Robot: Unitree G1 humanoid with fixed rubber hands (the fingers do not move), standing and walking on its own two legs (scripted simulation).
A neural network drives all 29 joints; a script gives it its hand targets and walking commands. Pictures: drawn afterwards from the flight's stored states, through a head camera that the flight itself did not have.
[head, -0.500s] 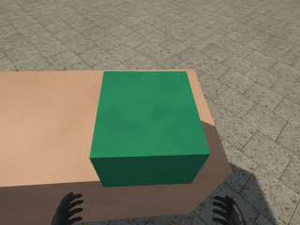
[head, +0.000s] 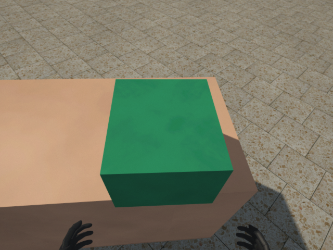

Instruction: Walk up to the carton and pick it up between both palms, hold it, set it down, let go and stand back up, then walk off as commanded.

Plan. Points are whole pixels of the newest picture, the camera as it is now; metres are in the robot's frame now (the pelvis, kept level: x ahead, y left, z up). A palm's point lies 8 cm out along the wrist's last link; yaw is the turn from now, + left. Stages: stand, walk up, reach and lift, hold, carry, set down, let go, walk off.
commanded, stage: set down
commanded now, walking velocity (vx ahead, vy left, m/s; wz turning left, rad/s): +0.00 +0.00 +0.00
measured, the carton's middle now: (163, 140) +0.42 +0.03 +0.00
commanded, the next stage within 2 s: let go in 0.16 s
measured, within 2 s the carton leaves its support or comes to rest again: neither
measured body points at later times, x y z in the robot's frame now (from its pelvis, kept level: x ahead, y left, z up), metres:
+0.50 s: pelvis +0.00 +0.00 +0.00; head +0.04 +0.01 +0.45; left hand +0.14 +0.24 -0.10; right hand +0.16 -0.23 -0.11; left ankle +0.02 +0.10 -0.74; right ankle -0.02 -0.12 -0.74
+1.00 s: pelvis -0.01 -0.01 +0.00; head -0.02 +0.00 +0.45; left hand +0.09 +0.26 -0.12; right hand +0.14 -0.25 -0.10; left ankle +0.02 +0.10 -0.74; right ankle -0.02 -0.12 -0.74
